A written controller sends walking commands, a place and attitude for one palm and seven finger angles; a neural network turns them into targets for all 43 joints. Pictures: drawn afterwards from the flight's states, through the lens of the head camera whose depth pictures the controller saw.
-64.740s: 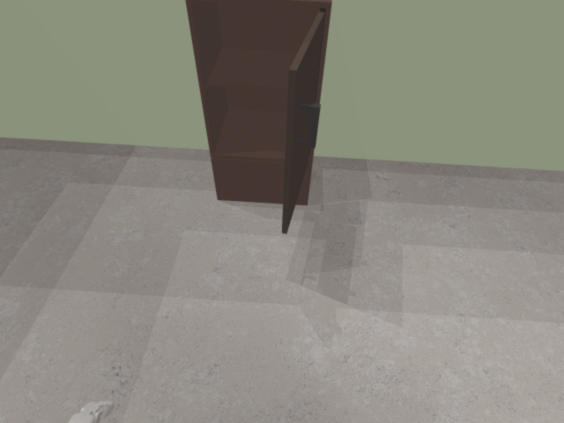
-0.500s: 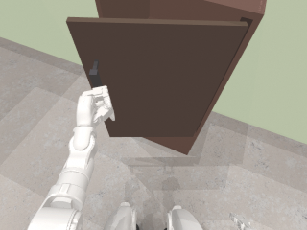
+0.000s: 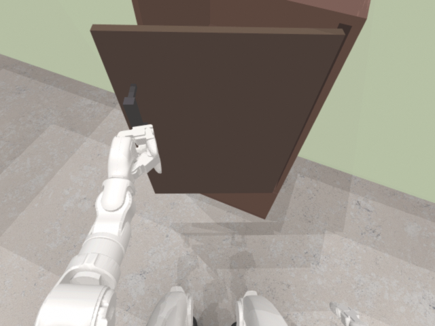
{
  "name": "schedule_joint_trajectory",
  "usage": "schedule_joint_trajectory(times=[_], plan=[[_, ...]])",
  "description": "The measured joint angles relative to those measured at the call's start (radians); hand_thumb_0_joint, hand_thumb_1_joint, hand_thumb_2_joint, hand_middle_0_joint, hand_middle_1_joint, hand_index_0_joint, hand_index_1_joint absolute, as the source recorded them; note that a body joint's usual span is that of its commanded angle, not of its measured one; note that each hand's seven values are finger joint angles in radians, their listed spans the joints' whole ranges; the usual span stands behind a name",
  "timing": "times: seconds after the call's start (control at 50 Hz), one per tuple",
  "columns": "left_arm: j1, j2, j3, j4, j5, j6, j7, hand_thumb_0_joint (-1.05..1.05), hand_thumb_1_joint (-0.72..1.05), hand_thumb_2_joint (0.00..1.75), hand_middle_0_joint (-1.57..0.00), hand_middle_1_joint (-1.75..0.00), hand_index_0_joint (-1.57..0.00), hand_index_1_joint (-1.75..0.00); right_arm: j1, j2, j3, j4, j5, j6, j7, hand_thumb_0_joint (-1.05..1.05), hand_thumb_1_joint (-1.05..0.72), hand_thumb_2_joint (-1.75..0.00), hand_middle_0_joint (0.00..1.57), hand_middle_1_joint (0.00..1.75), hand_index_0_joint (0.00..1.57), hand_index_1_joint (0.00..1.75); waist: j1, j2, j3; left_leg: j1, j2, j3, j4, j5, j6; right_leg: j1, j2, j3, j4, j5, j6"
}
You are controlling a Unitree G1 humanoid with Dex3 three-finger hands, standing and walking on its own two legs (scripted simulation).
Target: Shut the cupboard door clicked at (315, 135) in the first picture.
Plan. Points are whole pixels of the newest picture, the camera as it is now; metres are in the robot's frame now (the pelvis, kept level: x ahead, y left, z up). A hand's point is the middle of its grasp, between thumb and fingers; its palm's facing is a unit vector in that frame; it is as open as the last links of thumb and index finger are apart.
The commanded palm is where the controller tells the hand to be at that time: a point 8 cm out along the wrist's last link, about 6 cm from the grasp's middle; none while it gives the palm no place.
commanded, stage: push the door shut along its arc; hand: left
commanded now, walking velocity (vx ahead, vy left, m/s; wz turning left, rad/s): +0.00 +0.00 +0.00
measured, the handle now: (138, 116) +0.51 +0.16 +0.05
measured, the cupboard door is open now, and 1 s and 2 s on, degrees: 24 11 0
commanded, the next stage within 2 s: pull the fist back off the door in 1.66 s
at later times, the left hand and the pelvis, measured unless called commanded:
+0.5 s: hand (157, 128) +0.48 +0.12 +0.05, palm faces -0.13 -0.99 -0.05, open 3.2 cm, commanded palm +0.47 +0.16 +0.05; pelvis +0.00 +0.01 -0.01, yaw +0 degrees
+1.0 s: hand (180, 105) +0.54 +0.08 +0.05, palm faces -0.27 -0.96 -0.05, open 3.2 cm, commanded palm +0.54 +0.12 +0.05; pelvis -0.01 +0.01 -0.03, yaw -2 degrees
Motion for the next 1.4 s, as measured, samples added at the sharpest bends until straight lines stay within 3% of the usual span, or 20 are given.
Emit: schedule_joint_trajectory(times=[0.2,0.4,0.68,0.9,1.08,1.2,1.4], plan=[[-0.155,0.066,0.047,0.133,0.009,-0.041,-0.044,0.02,0.90,0.90,-1.32,-1.49,-1.31,-1.50,0.006,0.007,0.012,0.014,-0.004,-0.014,-0.008,0.00,-0.90,-0.89,0.21,0.30,0.20,0.29,-0.024,-0.003,0.006,-0.051,0.000,-0.006,0.031,-0.007,0.001,-0.047,0.000,-0.007,0.027,-0.007,-0.001],[-0.261,0.104,0.064,0.235,-0.018,0.008,-0.121,0.02,0.90,0.90,-1.33,-1.50,-1.31,-1.50,0.063,-0.009,0.007,0.034,0.003,0.008,-0.004,0.00,-0.90,-0.89,0.21,0.30,0.20,0.29,-0.040,0.015,0.005,-0.085,-0.002,-0.006,0.047,-0.014,0.010,-0.076,-0.002,-0.008,0.035,-0.011,0.007],[-0.393,0.149,0.057,0.323,0.013,0.029,-0.153,0.02,0.90,0.90,-1.31,-1.50,-1.31,-1.50,0.091,-0.019,0.006,0.044,-0.007,0.009,0.011,0.00,-0.90,-0.89,0.21,0.30,0.20,0.29,-0.086,0.024,0.004,-0.155,0.001,-0.013,0.082,-0.017,0.018,-0.136,0.000,-0.016,0.055,-0.008,0.014],[-0.553,0.211,0.074,0.432,0.054,0.061,-0.159,0.02,0.90,0.90,-1.30,-1.49,-1.30,-1.50,0.099,-0.018,0.029,0.032,-0.017,-0.007,0.017,0.00,-0.90,-0.89,0.21,0.30,0.20,0.29,-0.141,0.029,0.007,-0.231,0.008,-0.021,0.124,-0.022,0.019,-0.209,0.006,-0.025,0.089,-0.010,0.012],[-0.651,0.278,0.131,0.450,0.079,0.116,-0.214,0.02,0.90,0.90,-1.30,-1.49,-1.30,-1.50,0.122,-0.021,0.039,0.023,-0.020,-0.003,0.019,0.00,-0.90,-0.89,0.21,0.30,0.20,0.29,-0.184,0.041,0.011,-0.302,0.026,-0.019,0.165,-0.040,0.017,-0.282,0.022,-0.024,0.122,-0.017,0.008],[-0.657,0.306,0.155,0.430,0.086,0.148,-0.247,0.01,0.88,0.90,-1.30,-1.49,-1.30,-1.50,0.151,-0.014,0.042,0.022,-0.019,0.005,0.020,0.00,-0.90,-0.89,0.21,0.30,0.20,0.29,-0.184,0.046,0.014,-0.307,0.034,-0.013,0.166,-0.048,0.014,-0.291,0.030,-0.017,0.123,-0.021,0.006],[-0.733,0.331,0.100,0.467,0.079,0.204,-0.283,0.02,0.89,0.93,-1.30,-1.49,-1.30,-1.50,0.145,-0.005,0.047,0.043,-0.022,-0.019,0.012,0.00,-0.90,-0.89,0.21,0.30,0.20,0.29,-0.188,0.041,0.020,-0.322,0.033,-0.036,0.169,-0.046,0.006,-0.296,0.031,-0.039,0.116,-0.022,-0.003]])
